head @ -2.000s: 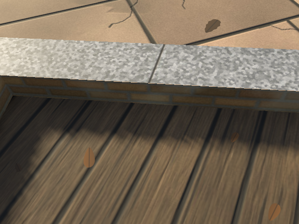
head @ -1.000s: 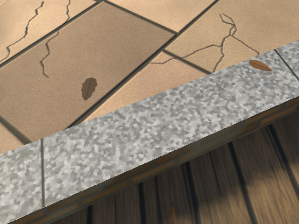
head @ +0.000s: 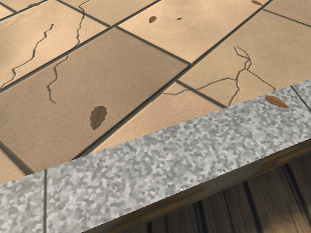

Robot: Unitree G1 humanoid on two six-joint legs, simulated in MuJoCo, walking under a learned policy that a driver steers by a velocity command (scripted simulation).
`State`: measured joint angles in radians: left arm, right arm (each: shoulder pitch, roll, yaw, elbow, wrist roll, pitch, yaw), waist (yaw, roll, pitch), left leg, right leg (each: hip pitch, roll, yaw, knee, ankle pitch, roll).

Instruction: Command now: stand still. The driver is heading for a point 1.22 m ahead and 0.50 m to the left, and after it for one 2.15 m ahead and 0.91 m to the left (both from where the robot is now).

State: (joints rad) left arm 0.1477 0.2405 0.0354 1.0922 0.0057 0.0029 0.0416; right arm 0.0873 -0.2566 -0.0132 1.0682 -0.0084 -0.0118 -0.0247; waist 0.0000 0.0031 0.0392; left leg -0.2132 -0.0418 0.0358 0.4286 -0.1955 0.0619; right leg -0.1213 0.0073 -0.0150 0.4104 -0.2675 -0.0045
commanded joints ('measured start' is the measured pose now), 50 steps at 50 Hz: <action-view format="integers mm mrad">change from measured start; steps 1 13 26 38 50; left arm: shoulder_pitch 5 112 320 187 -116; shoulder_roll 111 45 54 90 -33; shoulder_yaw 16 -14 -3 2 -21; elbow -25 -11 43 -139 -401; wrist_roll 0 33 21 27 56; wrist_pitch -11 -38 -112 -121 -31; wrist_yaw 3 -37 -8 -42 -42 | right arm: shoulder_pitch -29 119 -44 300 406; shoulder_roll -121 -144 -17 -228 -92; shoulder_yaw -18 -48 -32 -108 -61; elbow -37 9 -105 -77 -125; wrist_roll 0 -7 -24 -9 -13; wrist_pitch -9 11 -34 -22 -52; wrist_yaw -3 8 63 27 -9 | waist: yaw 0 17 27 -90 -54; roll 6 94 -69 70 63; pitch -44 35 103 -200 -17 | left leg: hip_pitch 50 -33 -519 380 101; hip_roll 104 288 81 374 199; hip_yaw -119 -395 -10 -687 -493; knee -85 -308 507 -162 -147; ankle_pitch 80 -537 -6 -75 -20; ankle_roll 27 152 -35 364 315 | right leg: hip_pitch -60 -124 178 -590 -1113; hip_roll -53 -18 -225 -30 -97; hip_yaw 50 -15 59 76 -14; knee -60 143 -301 1115 1483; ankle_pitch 102 -143 237 -155 -108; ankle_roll -20 -84 -156 -45 40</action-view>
